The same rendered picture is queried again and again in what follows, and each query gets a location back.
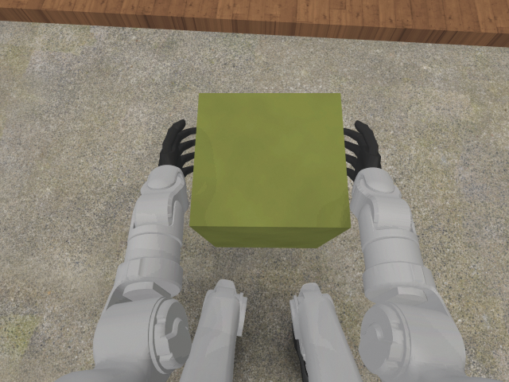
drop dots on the robot right upper arm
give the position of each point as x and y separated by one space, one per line
402 343

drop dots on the left robot forearm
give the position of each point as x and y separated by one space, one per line
151 268

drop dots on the robot right hand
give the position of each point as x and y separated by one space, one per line
367 152

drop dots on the left robot thigh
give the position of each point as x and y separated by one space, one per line
213 348

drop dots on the robot left upper arm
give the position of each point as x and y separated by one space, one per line
139 341

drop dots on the right robot forearm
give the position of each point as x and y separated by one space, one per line
393 262

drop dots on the right robot foot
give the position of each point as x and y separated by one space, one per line
304 373

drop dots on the carton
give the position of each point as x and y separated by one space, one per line
269 170

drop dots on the robot left hand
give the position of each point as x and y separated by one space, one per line
172 148

